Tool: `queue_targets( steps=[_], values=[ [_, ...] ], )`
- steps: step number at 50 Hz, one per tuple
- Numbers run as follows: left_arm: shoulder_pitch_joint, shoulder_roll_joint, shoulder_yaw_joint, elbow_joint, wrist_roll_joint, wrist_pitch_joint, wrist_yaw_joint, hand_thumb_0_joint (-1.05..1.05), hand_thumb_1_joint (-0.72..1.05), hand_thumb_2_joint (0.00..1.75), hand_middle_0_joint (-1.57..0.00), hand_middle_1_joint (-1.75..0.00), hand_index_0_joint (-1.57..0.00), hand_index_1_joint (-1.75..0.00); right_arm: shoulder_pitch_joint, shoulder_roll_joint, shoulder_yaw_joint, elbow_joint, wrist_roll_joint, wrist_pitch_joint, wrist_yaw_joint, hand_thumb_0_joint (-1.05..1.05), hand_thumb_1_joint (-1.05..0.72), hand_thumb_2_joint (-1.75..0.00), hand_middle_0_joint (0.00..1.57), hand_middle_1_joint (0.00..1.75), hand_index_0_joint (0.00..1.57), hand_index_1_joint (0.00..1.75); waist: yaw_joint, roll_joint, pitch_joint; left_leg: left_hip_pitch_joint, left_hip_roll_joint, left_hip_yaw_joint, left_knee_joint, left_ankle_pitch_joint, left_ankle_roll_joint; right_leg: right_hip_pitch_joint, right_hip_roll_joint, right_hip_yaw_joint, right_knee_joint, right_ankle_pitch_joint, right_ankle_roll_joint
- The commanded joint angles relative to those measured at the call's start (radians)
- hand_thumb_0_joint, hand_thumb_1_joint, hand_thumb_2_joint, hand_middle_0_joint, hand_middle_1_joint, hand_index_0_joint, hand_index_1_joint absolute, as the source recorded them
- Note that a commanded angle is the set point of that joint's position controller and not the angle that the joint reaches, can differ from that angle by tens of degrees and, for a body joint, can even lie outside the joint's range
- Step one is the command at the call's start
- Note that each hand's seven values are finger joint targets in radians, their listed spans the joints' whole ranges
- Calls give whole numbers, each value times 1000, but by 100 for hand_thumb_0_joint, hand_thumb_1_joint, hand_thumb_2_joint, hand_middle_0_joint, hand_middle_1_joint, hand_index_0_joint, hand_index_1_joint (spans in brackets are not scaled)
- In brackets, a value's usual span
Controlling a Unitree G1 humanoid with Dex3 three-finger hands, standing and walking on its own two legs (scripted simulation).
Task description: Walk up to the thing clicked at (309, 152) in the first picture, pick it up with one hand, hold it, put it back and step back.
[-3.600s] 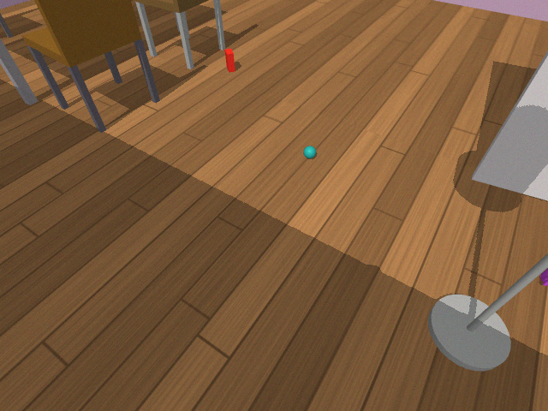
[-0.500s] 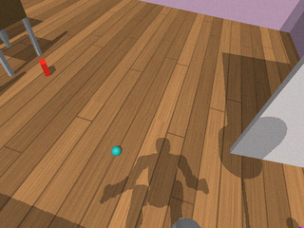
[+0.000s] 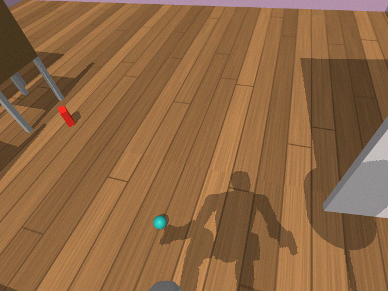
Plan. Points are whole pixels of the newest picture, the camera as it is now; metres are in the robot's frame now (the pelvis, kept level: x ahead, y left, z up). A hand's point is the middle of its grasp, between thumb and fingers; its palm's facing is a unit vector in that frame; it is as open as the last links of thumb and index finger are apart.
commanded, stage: walk up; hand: left
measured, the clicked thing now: (159, 222) +0.56 +0.28 -0.74
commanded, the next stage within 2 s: stand in 1.76 s
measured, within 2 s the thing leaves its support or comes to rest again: neither
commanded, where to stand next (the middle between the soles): +0.19 +0.03 m, yaw +1 degrees
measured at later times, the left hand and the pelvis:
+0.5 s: hand out of the picture +0.14 +0.31 -0.17, palm faces -0.06 -0.94 -0.32, open 7.4 cm; pelvis +0.10 +0.04 +0.00, yaw +0 degrees
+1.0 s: hand (101, 257) +0.23 +0.27 -0.15, palm faces -0.04 -0.94 -0.33, open 7.4 cm; pelvis +0.12 +0.03 +0.00, yaw +0 degrees
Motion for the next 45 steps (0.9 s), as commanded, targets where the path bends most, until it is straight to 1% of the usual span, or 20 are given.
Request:
queue_targets(
  steps=[1, 4, 8, 10, 11, 12, 13, 14, 15, 18, 26, 29, 30, 31, 32, 33, 35, 37, 41, 45],
  values=[
    [25, 290, 94, -77, 1, -19, 21, 0, 90, 90, -20, -30, -20, -30, 76, -165, -69, -40, -12, -8, -1, 0, -90, -90, 20, 30, 20, 30, 0, -224, -11, -61, 42, 27, -128, 95, -37, -2, -191, 161, -281, -123, -180],
    [15, 302, 99, -88, 11, -11, 15, 0, 90, 90, -20, -30, -20, -30, 19, -164, -72, -44, -24, -16, 6, 0, -90, -90, 20, 30, 20, 30, 12, -227, 18, -25, 60, 49, -262, 110, -46, -61, -205, 153, -283, -254, -186],
    [16, 288, 81, -76, 5, 6, 23, 0, 90, 90, -20, -30, -20, -30, 1, -132, -64, -24, -23, -35, -14, 0, -90, -90, 20, 30, 20, 30, 9, -172, -28, 135, 27, 69, -406, 206, -33, -87, -207, 122, -126, -11, -170],
    [-14, 258, 61, -82, -2, 20, 26, 0, 90, 90, -20, -30, -20, -30, 56, -133, -65, 3, -24, -45, -30, 0, -90, -90, 20, 30, 20, 30, -35, -108, -79, 285, -3, 77, -515, 239, -13, -126, -178, 95, 26, 79, -132],
    [5, 222, 44, -79, -5, 26, 28, 0, 90, 90, -20, -30, -20, -30, 93, -167, -71, 15, -28, -50, -40, 0, -90, -90, 20, 30, 20, 30, -51, -17, -96, 327, 33, 22, -573, 203, 6, -152, -134, 64, 122, 28, -90],
    [48, 167, 29, -90, -9, 28, 25, 0, 90, 90, -20, -30, -20, -30, 136, -256, -94, 10, -37, -57, -44, 0, -90, -90, 20, 30, 20, 30, -54, 207, -138, 370, 224, -254, -677, 140, 61, -219, -29, -12, 344, -143, -34],
    [98, 175, 31, -63, -15, 41, 32, 0, 90, 90, -20, -30, -20, -30, 92, -300, -96, -18, -29, -58, -45, 0, -90, -90, 20, 30, 20, 30, -23, 184, -94, 355, 337, -474, -760, 57, 141, -321, 67, 25, 435, -346, -8],
    [112, 258, 57, -28, -6, 50, 45, 0, 90, 90, -20, -30, -20, -30, 68, -329, -110, -18, -10, -52, -42, 0, -90, -90, 20, 30, 20, 30, -34, 174, -101, 357, 385, -527, -747, -2, 225, -315, 12, 72, 533, -385, -16],
    [85, 280, 57, -18, 1, 51, 47, 0, 90, 90, -20, -30, -20, -30, 57, -293, -105, -20, -8, -47, -45, 0, -90, -90, 20, 30, 20, 30, -33, 117, -69, 316, 349, -470, -744, 22, 222, -325, -3, 101, 563, -359, -16],
    [91, 261, 59, 14, -6, 54, 39, 0, 90, 90, -20, -30, -20, -30, 0, -235, -76, -41, -9, -49, -52, 0, -90, -90, 20, 30, 20, 30, -10, 126, -59, 247, 225, -196, -717, 231, 140, -249, -24, 125, 501, -258, -6],
    [45, 208, 48, 65, -1, 49, 45, 0, 90, 90, -20, -30, -20, -30, -83, -218, -57, -53, -16, -18, -52, 0, -90, -90, 20, 30, 20, 30, -18, 141, -94, 149, 208, -83, -614, 341, 172, -63, -6, 16, 219, -159, 35],
    [84, 198, 49, 110, 5, 38, 57, 0, 90, 90, -20, -30, -20, -30, -141, -188, -41, -54, 0, 3, -49, 0, -90, -90, 20, 30, 20, 30, 25, 75, -127, 93, 184, -52, -484, 326, 130, 84, 20, -1, 17, -15, 18],
    [72, 220, 53, 109, 11, 29, 62, 0, 90, 90, -20, -30, -20, -30, -135, -144, -26, -47, 10, 7, -49, 0, -90, -90, 20, 30, 20, 30, 33, 4, -134, 67, 160, -42, -435, 294, 81, 127, -16, 66, -56, 35, -1],
    [44, 271, 61, 100, 19, 17, 67, 0, 90, 90, -20, -30, -20, -30, -110, -97, -12, -42, 19, 8, -49, 0, -90, -90, 20, 30, 20, 30, 8, -161, -141, 59, 85, 9, -313, 197, 27, 95, -171, 294, -133, 96, -48],
    [-44, 305, 59, 74, 18, 9, 64, 0, 90, 90, -20, -30, -20, -30, -101, -80, -3, -32, 16, 13, -49, 0, -90, -90, 20, 30, 20, 30, -29, -207, -87, 12, 3, 34, -317, -20, -15, 46, -279, 445, -181, 118, -115],
    [-112, 340, 56, 70, 11, 18, 59, 0, 90, 90, -20, -30, -20, -30, -103, -132, -21, 3, 14, 17, -58, 0, -90, -90, 20, 30, 20, 30, -27, -222, -85, 141, 1, 28, -292, -139, -5, -90, -319, 434, -147, 116, -200],
    [-144, 270, 37, 75, 5, 29, 53, 0, 90, 90, -20, -30, -20, -30, -95, -144, -22, 48, 13, 8, -54, 0, -90, -90, 20, 30, 20, 30, -53, -192, -57, 251, 25, 8, -463, -2, 7, -166, -207, 268, -113, 54, -105],
    [-159, 239, 26, 90, -1, 28, 53, 0, 90, 90, -20, -30, -20, -30, -137, -159, -24, 72, 18, 3, -47, 0, -90, -90, 20, 30, 20, 30, -41, -197, -100, 267, 61, -25, -515, 205, 19, -95, -128, 169, -77, 73, -27],
    [-161, 236, 22, 120, -3, 33, 48, 0, 90, 90, -20, -30, -20, -30, -180, -156, -9, 108, 6, 3, -42, 0, -90, -90, 20, 30, 20, 30, -15, -180, -110, 263, 65, -33, -572, 113, 18, -59, -119, 188, -147, -105, -12],
    [-205, 224, 18, 150, -7, 39, 47, 0, 90, 90, -20, -30, -20, -30, -208, -153, 2, 157, -2, 0, -39, 0, -90, -90, 20, 30, 20, 30, -7, -92, -76, 211, 81, -57, -666, 96, 9, -4, -97, 162, -157, -129, -6]
  ],
)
